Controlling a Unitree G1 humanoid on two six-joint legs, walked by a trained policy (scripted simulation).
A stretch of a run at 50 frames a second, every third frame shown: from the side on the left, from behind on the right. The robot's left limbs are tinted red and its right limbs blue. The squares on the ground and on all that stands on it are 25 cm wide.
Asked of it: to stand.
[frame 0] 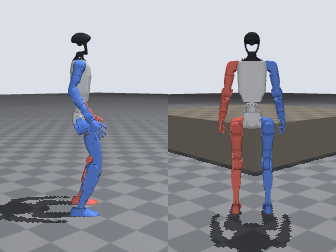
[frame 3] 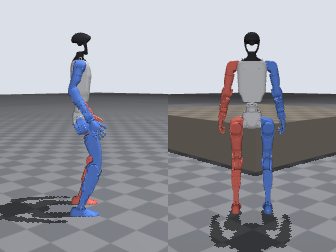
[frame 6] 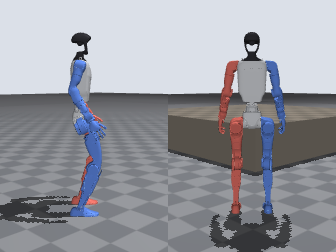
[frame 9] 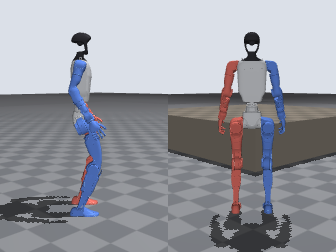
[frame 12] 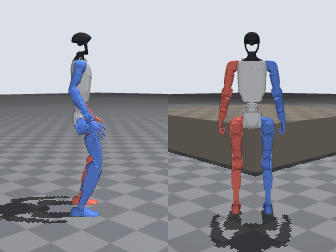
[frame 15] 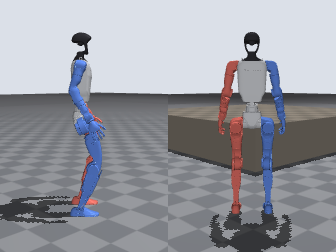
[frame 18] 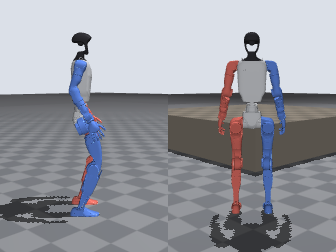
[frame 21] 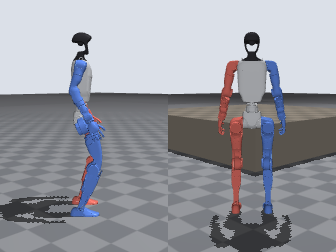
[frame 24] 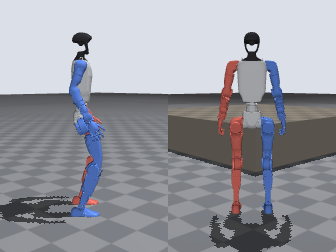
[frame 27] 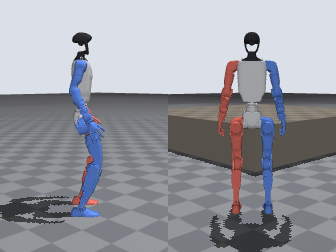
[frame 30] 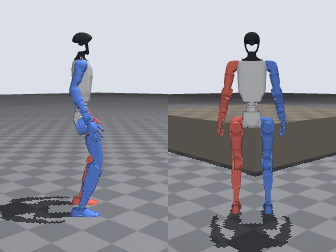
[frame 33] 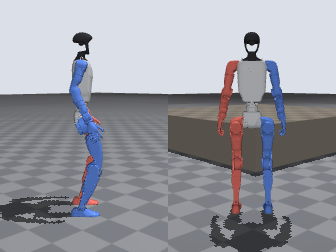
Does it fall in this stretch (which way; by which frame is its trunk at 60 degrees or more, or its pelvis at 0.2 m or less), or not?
no
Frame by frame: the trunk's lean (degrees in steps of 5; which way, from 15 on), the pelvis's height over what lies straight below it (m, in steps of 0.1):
0: 0, 0.8
3: 0, 0.8
6: 0, 0.8
9: 0, 0.8
12: 0, 0.8
15: 0, 0.8
18: 0, 0.8
21: 0, 0.8
24: 0, 0.8
27: 0, 0.8
30: 0, 0.8
33: 0, 0.8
